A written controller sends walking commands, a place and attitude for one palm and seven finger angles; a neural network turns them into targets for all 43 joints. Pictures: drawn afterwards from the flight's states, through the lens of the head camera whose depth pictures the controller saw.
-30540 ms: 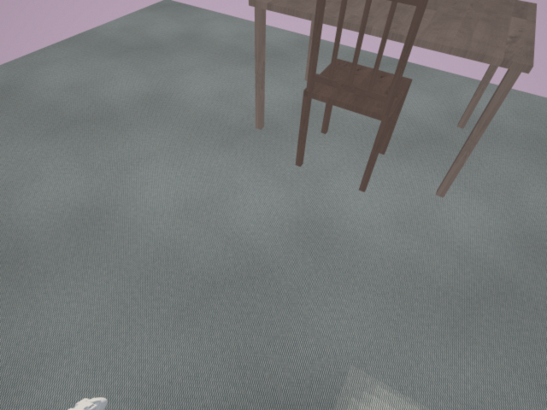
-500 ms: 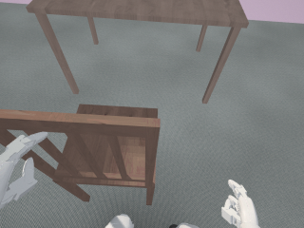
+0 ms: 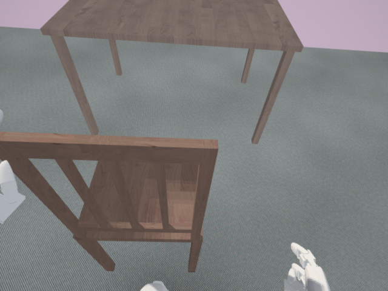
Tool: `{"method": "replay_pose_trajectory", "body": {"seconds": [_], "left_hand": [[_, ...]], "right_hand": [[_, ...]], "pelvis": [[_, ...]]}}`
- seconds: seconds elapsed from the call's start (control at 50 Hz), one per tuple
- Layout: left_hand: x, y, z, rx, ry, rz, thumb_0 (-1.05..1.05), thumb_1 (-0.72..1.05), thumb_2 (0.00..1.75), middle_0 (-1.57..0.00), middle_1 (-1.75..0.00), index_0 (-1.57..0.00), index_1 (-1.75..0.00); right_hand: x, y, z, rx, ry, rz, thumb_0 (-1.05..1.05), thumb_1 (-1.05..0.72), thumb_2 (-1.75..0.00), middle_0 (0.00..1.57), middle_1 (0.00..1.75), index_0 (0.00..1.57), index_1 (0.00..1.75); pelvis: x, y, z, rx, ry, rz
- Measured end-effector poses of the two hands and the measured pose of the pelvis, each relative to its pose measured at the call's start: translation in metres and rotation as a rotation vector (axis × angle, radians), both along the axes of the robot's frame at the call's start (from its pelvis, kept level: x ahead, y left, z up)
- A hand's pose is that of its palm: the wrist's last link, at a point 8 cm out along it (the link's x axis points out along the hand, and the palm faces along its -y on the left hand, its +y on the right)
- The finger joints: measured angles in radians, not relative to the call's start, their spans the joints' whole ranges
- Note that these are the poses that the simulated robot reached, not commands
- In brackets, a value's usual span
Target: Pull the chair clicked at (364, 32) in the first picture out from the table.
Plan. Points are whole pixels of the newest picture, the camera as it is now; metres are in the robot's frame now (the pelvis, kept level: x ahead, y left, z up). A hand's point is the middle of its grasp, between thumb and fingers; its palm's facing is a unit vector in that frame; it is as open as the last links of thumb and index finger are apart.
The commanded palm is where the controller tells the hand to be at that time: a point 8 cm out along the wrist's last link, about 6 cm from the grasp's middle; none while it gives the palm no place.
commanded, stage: step back with the hand held close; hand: left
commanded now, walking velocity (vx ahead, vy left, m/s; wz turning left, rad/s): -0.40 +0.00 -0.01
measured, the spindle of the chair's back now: (125, 198) +0.32 +0.18 -0.04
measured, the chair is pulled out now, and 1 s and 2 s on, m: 0.65 0.65 0.65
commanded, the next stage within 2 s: stop stepping back and stand still in 0.34 s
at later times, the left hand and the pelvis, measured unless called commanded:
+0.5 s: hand out of the picture +0.13 +0.25 +0.19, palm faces +0.35 -0.80 -0.49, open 7.4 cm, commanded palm +0.07 +0.30 +0.19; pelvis -0.08 +0.00 +0.02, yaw -2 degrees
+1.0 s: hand out of the picture +0.07 +0.25 +0.18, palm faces +0.38 -0.78 -0.49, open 7.4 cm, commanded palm +0.01 +0.28 +0.19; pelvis -0.14 -0.01 +0.01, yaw -2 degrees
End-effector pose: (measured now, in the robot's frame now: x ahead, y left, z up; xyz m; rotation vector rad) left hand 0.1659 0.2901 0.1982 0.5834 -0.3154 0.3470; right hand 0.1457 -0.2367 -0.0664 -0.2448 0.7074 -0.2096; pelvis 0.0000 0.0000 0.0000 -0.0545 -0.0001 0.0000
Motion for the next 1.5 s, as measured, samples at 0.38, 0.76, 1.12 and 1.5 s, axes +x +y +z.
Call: {"method": "replay_pose_trajectory", "body": {"seconds": [0.38, 0.76, 1.12, 1.5], "left_hand": [[-0.044, 0.014, -0.006, 0.008, 0.02, -0.003, 0.01, 0.88, 0.9, -0.22, -0.3, -0.22, -0.31], [-0.127, -0.012, -0.012, -0.092, 0.093, 0.024, 0.01, 0.88, 0.9, -0.22, -0.31, -0.22, -0.31], [-0.142, -0.012, -0.003, -0.047, 0.075, 0.02, 0.01, 0.89, 0.9, -0.21, -0.3, -0.22, -0.31], [-0.223, -0.109, -0.313, -0.606, 1.362, 0.079, 0.01, 0.91, 0.9, -0.2, -0.3, -0.2, -0.3]], "right_hand": [[-0.035, 0.002, 0.003, -0.009, 0.026, 0.002, 0.01, -0.91, -0.9, 0.2, 0.3, 0.2, 0.3], [-0.164, -0.026, -0.004, 0.041, 0.064, -0.066, 0.01, -0.9, -0.9, 0.21, 0.3, 0.2, 0.3], [-0.182, -0.017, -0.005, 0.069, 0.052, -0.067, 0.02, -0.91, -0.9, 0.2, 0.3, 0.2, 0.3], [-0.204, -0.015, -0.038, 0.106, 0.341, -0.002, 0.01, -0.91, -0.9, 0.2, 0.3, 0.2, 0.3]], "pelvis": [[-0.052, 0.005, 0.006, 0.054, 0.025, -0.007], [-0.129, -0.013, 0.012, 0.046, -0.016, -0.066], [-0.142, -0.015, 0.016, 0.025, -0.005, -0.048], [-0.145, -0.02, 0.011, 0.053, -0.02, -0.019]]}}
